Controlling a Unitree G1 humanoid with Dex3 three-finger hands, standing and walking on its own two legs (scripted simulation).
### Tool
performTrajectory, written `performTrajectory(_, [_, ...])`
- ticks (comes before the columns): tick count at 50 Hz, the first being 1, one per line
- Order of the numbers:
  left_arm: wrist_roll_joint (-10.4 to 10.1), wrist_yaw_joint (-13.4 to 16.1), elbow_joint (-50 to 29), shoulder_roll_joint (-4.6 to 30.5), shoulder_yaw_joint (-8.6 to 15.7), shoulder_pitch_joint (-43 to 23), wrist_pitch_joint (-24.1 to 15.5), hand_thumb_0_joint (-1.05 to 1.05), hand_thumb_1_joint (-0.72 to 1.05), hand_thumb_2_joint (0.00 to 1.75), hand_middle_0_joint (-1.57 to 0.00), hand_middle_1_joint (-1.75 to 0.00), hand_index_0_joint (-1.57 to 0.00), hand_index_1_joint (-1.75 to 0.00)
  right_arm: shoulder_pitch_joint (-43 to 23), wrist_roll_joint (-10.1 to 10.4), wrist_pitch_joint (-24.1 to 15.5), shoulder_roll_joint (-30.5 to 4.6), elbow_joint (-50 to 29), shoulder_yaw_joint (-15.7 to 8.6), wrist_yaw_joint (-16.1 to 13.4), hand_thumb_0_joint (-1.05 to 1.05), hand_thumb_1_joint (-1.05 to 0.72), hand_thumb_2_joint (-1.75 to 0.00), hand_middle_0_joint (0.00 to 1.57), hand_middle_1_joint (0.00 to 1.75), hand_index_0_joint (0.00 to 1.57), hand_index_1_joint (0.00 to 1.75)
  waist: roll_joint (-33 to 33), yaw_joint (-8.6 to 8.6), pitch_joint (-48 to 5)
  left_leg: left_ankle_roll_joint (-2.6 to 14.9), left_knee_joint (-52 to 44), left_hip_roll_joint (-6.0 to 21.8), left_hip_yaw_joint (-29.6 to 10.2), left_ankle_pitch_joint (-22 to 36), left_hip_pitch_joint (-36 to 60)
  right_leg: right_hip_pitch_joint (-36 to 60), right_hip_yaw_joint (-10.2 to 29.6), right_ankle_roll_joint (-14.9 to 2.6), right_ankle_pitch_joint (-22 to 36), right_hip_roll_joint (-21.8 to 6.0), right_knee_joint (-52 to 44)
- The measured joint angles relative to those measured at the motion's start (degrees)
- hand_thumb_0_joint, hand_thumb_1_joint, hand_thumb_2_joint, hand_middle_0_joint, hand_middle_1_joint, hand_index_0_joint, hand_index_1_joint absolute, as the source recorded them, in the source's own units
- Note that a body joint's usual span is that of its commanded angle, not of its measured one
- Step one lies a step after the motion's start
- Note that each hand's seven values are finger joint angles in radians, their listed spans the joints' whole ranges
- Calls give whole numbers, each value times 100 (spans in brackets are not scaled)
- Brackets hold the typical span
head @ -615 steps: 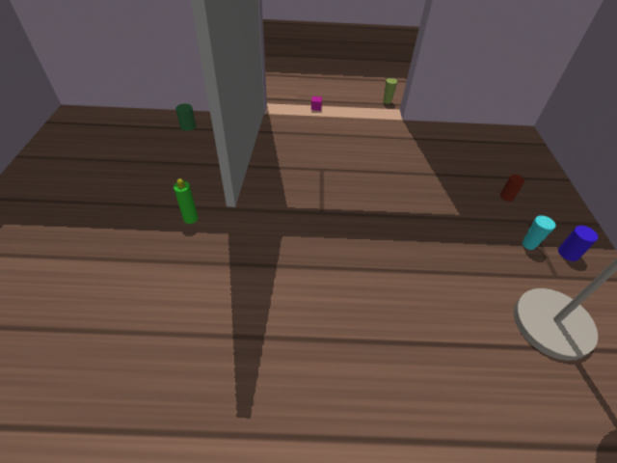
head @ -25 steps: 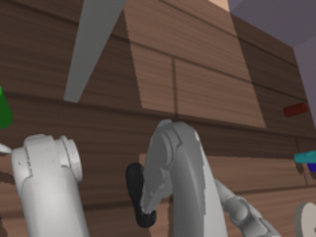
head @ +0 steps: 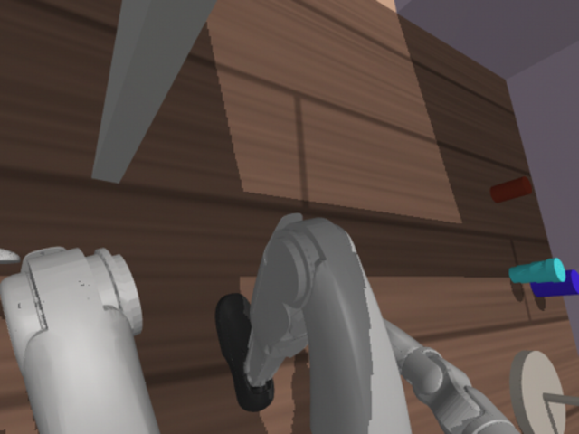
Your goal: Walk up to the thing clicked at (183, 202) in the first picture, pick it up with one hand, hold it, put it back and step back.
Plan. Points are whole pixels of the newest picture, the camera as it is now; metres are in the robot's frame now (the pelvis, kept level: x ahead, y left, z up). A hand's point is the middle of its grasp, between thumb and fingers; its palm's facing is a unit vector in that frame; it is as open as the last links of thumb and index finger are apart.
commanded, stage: close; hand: left
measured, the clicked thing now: out of the picture +0.42 +0.28 -0.17
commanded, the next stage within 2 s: settle in 0.58 s
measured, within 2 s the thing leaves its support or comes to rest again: leaves its support in 0.98 s
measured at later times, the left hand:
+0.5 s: hand out of the picture +0.42 +0.28 -0.16, palm faces +0.33 -0.94 +0.01, open 9.7 cm
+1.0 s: hand out of the picture +0.42 +0.29 -0.15, palm faces +0.32 -0.95 -0.01, open 9.0 cm
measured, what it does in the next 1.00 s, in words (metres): stands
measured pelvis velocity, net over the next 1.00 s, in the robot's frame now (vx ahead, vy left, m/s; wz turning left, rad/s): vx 0.00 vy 0.00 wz -0.01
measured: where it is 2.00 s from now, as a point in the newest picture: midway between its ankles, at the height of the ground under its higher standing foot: (177, 409)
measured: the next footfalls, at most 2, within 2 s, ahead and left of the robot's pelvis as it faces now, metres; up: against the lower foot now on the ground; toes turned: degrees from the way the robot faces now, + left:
none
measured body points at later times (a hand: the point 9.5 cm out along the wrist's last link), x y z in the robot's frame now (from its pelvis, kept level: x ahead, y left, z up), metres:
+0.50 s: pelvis +0.00 +0.00 +0.00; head +0.22 +0.18 +0.35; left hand +0.40 +0.33 -0.15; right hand +0.17 -0.24 -0.03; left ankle +0.09 +0.13 -0.25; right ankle +0.15 -0.12 -0.25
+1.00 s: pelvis +0.00 +0.00 +0.01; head +0.22 +0.18 +0.35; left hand +0.40 +0.34 -0.15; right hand +0.16 -0.25 -0.03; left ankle +0.09 +0.13 -0.25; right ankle +0.15 -0.12 -0.25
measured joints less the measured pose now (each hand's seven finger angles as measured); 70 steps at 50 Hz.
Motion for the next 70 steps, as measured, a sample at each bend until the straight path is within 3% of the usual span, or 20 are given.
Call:
performTrajectory(8, [152,247,93,153,-43,-109,-73,-1,-34,23,-21,-20,-19,-20,-20,-42,59,42,-35,88,15,0,-90,-90,20,30,21,30,-69,-23,73,9,7,10,-39,-12,9,26,-34,-12,9,22,-34])
performTrajectory(22, [230,454,228,288,-47,-213,-130,0,18,57,-54,-52,-52,-52,-20,-80,146,27,-68,218,20,0,-88,-89,20,30,21,30,-89,-92,169,10,1,20,-116,-38,36,70,-92,20,22,52,-99])
performTrajectory(32, [266,496,297,415,83,-308,-89,1,3,70,-78,-83,-69,-82,-17,-105,184,22,-85,260,-17,0,-88,-89,20,30,21,30,-130,-128,212,26,0,49,-131,-27,42,73,-103,23,66,84,-128])
performTrajectory(42, [318,447,45,410,115,-270,99,3,-11,93,-77,-101,-70,-100,50,-83,214,25,-82,200,-7,0,-89,-89,20,30,21,30,-135,-125,229,25,-8,50,-139,-29,36,71,-112,16,66,86,-142])
performTrajectory(49, [341,397,-546,243,117,-62,467,2,-16,99,-78,-104,-71,-103,201,-23,232,44,-42,9,-6,0,-90,-90,20,30,21,30,-74,-35,153,-1,-70,34,-98,-40,30,56,-91,-15,23,46,-157])
performTrajectory(57, [243,267,-1391,-86,-88,112,964,2,-20,104,-79,-105,-72,-105,377,174,258,90,22,-349,-15,0,-90,-90,20,30,21,30,140,133,-172,-2,-254,17,68,-17,-11,3,9,-54,-54,-40,-213])
performTrajectory(70, [58,-104,-2438,-759,-534,324,1874,2,-21,105,-81,-103,-74,-103,733,748,298,289,232,-1151,-94,1,-90,-89,20,30,21,30,697,462,-1037,85,-668,14,545,62,-175,-226,335,-126,-195,-199,-320])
